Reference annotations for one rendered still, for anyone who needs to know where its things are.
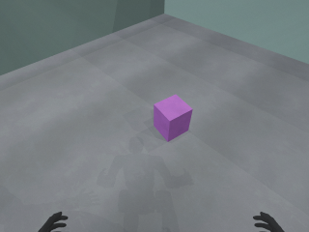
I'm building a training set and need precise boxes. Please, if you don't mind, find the carton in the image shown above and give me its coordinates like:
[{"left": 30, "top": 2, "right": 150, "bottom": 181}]
[{"left": 154, "top": 95, "right": 193, "bottom": 142}]

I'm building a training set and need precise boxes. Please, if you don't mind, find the left robot hand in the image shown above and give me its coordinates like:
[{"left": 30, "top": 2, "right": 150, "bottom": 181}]
[{"left": 38, "top": 212, "right": 68, "bottom": 232}]

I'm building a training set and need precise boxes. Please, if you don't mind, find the right robot hand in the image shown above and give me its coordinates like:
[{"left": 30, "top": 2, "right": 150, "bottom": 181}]
[{"left": 253, "top": 212, "right": 284, "bottom": 232}]

